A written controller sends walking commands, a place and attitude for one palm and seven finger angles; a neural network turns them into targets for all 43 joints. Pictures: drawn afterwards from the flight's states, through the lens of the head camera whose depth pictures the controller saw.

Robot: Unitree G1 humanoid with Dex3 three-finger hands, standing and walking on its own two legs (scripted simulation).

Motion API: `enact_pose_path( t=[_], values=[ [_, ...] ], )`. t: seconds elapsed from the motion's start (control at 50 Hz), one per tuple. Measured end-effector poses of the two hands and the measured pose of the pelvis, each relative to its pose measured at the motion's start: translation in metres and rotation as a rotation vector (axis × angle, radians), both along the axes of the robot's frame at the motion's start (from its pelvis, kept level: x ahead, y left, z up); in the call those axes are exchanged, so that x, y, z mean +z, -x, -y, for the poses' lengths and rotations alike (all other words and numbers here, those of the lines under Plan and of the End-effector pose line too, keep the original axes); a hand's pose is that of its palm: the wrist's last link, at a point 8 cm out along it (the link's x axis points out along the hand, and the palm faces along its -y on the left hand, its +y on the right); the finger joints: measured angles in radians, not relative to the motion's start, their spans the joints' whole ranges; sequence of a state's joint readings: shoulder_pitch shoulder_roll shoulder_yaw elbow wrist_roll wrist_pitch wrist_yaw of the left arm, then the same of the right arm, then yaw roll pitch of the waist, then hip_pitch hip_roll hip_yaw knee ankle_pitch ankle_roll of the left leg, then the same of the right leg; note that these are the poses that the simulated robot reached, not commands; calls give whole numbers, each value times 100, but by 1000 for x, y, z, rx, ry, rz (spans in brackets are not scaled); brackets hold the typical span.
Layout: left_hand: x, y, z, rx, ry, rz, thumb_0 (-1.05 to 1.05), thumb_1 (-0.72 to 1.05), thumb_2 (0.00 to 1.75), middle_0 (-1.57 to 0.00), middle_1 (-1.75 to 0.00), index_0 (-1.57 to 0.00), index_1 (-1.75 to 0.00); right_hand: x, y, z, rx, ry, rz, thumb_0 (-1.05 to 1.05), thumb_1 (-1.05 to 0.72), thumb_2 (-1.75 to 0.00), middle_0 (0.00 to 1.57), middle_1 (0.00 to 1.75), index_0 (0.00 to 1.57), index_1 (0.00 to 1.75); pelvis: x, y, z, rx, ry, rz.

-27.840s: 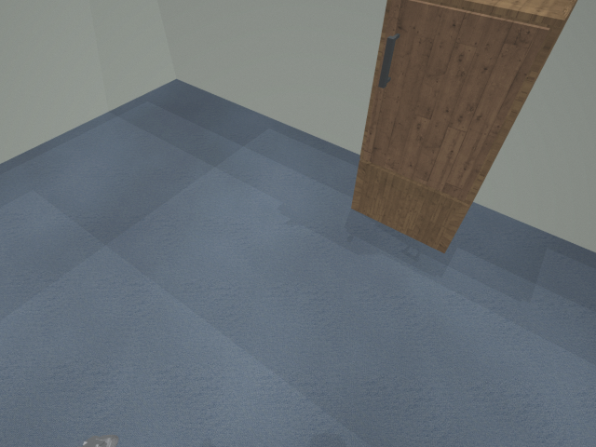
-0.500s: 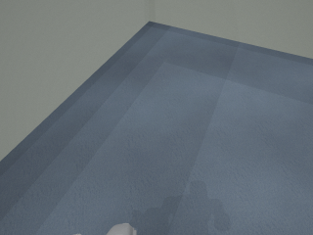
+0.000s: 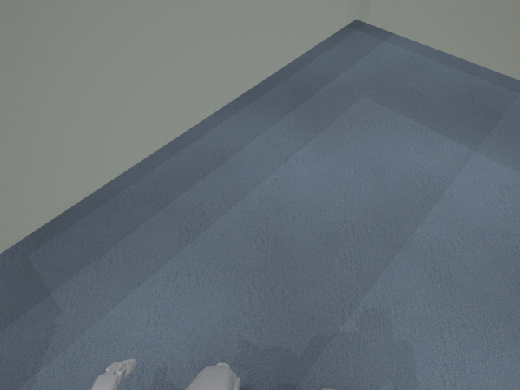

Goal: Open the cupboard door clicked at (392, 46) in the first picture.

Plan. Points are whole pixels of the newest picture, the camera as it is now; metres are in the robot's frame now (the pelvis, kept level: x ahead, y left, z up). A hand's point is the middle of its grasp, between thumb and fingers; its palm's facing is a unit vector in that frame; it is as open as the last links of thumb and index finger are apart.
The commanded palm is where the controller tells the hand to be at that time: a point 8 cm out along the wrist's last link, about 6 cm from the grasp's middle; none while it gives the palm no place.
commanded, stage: turn to face it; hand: left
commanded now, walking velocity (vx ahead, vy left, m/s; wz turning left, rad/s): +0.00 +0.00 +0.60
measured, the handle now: out of the picture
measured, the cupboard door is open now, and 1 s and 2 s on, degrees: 42 42 42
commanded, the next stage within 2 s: none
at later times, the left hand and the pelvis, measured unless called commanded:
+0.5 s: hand out of the picture +0.06 +0.21 -0.15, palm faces +0.32 -0.91 -0.27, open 7.4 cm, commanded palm none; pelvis +0.03 -0.02 +0.01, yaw +18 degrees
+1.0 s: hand out of the picture -0.02 +0.18 -0.17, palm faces +0.60 -0.76 -0.24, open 7.4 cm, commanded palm none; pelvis +0.05 -0.04 +0.01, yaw +36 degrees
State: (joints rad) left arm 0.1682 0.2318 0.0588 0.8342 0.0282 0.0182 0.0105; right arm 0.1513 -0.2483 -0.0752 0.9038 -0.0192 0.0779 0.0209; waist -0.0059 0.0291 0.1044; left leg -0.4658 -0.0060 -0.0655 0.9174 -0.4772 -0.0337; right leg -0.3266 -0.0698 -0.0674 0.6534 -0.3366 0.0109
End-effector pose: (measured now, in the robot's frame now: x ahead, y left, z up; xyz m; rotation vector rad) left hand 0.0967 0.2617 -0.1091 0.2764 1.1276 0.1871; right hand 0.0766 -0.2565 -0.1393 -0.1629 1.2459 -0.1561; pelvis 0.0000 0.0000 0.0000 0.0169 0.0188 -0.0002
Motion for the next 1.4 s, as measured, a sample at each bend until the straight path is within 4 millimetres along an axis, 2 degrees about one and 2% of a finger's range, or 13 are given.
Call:
enact_pose_path(
  t=[0.16, 0.3, 0.42, 0.54, 0.6, 0.66, 0.8, 0.88, 0.94, 1.12, 1.24, 1.32, 1.4],
  values=[
    [-3, 39, 21, 110, 65, -69, 1, 90, 89, -21, -30, -21, -30, 23, -45, -1, 101, 4, 16, 1, -91, -89, 20, 30, 20, 30, 15, -12, 8, 99, -30, -4],
    [-35, 75, 4, 242, 105, -128, 1, 90, 89, -21, -30, -21, -30, 24, -94, -23, 246, 57, 97, 1, -91, -89, 20, 30, 20, 30, -3, -17, -1, 195, 0, -13],
    [-21, 71, -1, 317, 80, -98, 1, 90, 89, -20, -30, -20, -30, 28, -97, -23, 312, 67, 55, 1, -91, -89, 20, 30, 20, 30, 7, -21, 11, 263, 15, -13],
    [-5, 58, 12, 348, 25, -5, 1, 90, 90, -20, -30, -20, -30, 10, -108, -5, 345, 29, 11, 1, -90, -89, 20, 30, 20, 30, 2, -32, 35, 333, 8, -14],
    [0, 64, 23, 372, 4, 5, 1, 90, 89, -20, -30, -20, -30, 4, -121, 2, 366, 20, -1, 1, -91, -89, 20, 30, 20, 30, 2, -34, 43, 376, 2, -3],
    [5, 77, 36, 414, 16, -13, 1, 90, 89, -20, -30, -20, -30, 11, -136, 1, 397, 17, -4, 1, -91, -89, 20, 30, 20, 30, 9, -38, 45, 416, -7, 2],
    [-7, 111, 57, 525, 89, -58, 1, 90, 89, -21, -30, -21, -30, 28, -176, -32, 520, 15, 38, 1, -91, -89, 20, 30, 20, 30, 14, -46, 42, 507, -21, -5],
    [-30, 139, 54, 608, 127, -83, 1, 90, 89, -21, -30, -21, -30, 25, -198, -61, 611, 30, 109, 1, -91, -89, 20, 30, 20, 30, -1, -45, 31, 565, 8, -5],
    [-34, 152, 51, 657, 124, -117, 1, 90, 89, -21, -30, -21, -30, 29, -203, -73, 660, 42, 125, 1, -91, -89, 20, 30, 20, 30, 0, -45, 32, 596, 5, -3],
    [-6, 140, 49, 739, 61, -35, 1, 90, 90, -20, -30, -20, -30, 23, -209, -68, 734, 32, 44, 1, -91, -89, 20, 30, 20, 30, 10, -61, 48, 698, 23, 2],
    [2, 136, 71, 788, 2, 3, 1, 90, 89, -20, -30, -20, -30, 5, -236, -60, 773, 13, 5, 1, -91, -89, 20, 30, 20, 30, 3, -77, 63, 782, 6, 3],
    [5, 143, 94, 843, 36, -28, 1, 90, 89, -20, -30, -21, -30, 15, -253, -70, 811, 12, -1, 1, -91, -89, 20, 30, 20, 30, 12, -85, 63, 835, -9, -2],
    [-2, 152, 111, 900, 86, -41, 1, 90, 89, -21, -30, -21, -30, 24, -266, -94, 883, 11, 13, 1, -91, -89, 20, 30, 20, 30, 16, -90, 59, 889, -23, -12]
  ],
)
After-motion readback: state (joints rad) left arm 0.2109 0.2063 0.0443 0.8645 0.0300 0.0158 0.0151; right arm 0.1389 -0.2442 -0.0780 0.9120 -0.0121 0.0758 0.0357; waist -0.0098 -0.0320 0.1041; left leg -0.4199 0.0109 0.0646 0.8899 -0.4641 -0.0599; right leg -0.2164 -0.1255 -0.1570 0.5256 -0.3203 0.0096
